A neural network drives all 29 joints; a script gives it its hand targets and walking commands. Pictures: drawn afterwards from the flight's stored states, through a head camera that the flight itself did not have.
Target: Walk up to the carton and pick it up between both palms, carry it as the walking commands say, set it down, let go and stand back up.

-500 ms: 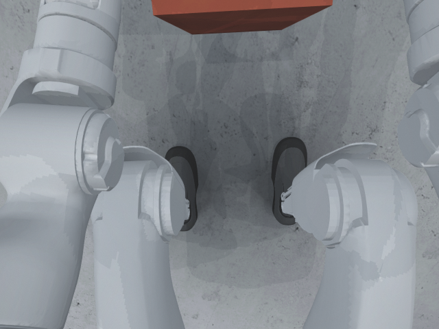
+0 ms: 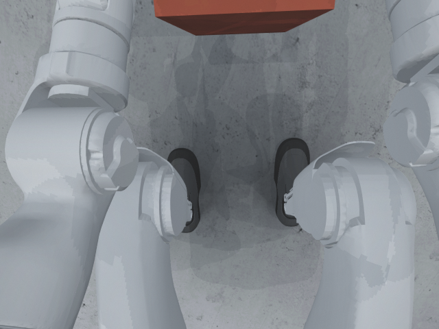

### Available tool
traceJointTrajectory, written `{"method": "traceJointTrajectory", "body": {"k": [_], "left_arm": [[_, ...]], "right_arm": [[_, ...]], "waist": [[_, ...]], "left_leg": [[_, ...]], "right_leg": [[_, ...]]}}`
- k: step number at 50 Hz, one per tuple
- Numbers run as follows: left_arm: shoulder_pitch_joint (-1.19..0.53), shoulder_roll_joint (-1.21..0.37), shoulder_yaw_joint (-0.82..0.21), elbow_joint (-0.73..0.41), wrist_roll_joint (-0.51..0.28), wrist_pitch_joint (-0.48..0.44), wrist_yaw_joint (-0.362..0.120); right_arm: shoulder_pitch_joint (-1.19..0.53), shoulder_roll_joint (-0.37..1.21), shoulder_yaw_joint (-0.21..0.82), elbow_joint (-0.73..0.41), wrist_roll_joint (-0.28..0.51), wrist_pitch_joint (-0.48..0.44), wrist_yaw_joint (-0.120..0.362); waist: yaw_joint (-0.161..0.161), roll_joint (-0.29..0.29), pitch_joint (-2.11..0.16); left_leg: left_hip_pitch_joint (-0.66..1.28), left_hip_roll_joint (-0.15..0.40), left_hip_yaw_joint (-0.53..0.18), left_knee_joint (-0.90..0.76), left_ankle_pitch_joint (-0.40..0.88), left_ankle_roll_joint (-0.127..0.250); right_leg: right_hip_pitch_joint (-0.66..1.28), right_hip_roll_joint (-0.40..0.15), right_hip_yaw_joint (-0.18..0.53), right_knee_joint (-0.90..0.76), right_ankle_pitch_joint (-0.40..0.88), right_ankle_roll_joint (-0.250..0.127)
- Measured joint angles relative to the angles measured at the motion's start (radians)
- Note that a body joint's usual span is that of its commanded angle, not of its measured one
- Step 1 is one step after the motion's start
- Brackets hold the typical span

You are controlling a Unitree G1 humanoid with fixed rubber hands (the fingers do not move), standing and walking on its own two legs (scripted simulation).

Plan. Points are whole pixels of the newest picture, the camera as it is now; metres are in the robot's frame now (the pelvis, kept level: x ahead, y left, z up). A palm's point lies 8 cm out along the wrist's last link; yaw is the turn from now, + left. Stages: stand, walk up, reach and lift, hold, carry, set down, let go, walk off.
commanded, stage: reach and lift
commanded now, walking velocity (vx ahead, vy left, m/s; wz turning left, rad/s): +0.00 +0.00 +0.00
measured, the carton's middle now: out of the picture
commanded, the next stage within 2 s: none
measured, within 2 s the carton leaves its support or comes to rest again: leaves its support in 0.62 s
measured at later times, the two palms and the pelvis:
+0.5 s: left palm out of the picture +0.57 +0.10 -0.17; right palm out of the picture +0.58 -0.17 -0.17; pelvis +0.00 +0.00 +0.00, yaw +0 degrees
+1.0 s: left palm out of the picture +0.57 +0.08 -0.12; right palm out of the picture +0.59 -0.17 -0.10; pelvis +0.00 +0.01 +0.03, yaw -1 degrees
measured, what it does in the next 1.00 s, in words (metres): stands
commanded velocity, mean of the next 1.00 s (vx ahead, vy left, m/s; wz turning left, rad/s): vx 0.00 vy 0.00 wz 0.00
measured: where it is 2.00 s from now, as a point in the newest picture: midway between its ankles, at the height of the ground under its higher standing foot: (236, 199)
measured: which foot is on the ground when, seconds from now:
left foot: down 0.00-1.00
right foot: down 0.00-1.00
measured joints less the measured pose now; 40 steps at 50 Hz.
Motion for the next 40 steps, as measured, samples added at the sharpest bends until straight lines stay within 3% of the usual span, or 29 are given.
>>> {"method": "traceJointTrajectory", "body": {"k": [7, 21, 27, 34, 40], "left_arm": [[0.021, 0.0, 0.015, -0.029, 0.0, 0.014, -0.02], [0.033, -0.004, 0.015, -0.058, 0.0, 0.036, -0.02], [0.051, -0.018, -0.029, -0.12, 0.001, 0.084, 0.016], [0.058, -0.056, -0.054, -0.145, 0.001, 0.162, 0.077], [0.072, -0.062, -0.054, -0.165, 0.0, 0.202, 0.119]], "right_arm": [[0.0, 0.0, -0.008, -0.007, -0.003, 0.021, 0.023], [0.005, 0.001, -0.008, -0.028, -0.003, 0.048, 0.022], [0.011, 0.003, 0.012, -0.072, -0.003, 0.091, -0.028], [0.001, 0.014, 0.024, -0.12, 0.0, 0.145, -0.141], [-0.015, 0.042, -0.01, -0.12, -0.016, 0.153, -0.153]], "waist": [[-0.004, 0.007, 0.0], [-0.007, 0.007, 0.0], [-0.007, 0.007, -0.002], [-0.008, 0.007, -0.001], [-0.02, 0.007, -0.002]], "left_leg": [[0.0, -0.005, 0.0, 0.011, -0.006, 0.0], [0.0, -0.011, 0.0, 0.013, -0.006, 0.0], [0.0, -0.014, 0.0, 0.013, -0.006, 0.0], [0.021, -0.015, 0.0, 0.013, -0.005, 0.0], [0.055, -0.015, 0.0, 0.003, -0.005, 0.0]], "right_leg": [[-0.001, 0.0, 0.002, 0.013, -0.007, 0.0], [-0.001, 0.0, 0.005, 0.017, -0.008, 0.001], [0.0, 0.0, 0.006, 0.017, -0.008, 0.004], [0.025, 0.004, 0.009, 0.011, -0.008, 0.013], [0.063, 0.007, 0.011, -0.004, -0.005, 0.021]]}}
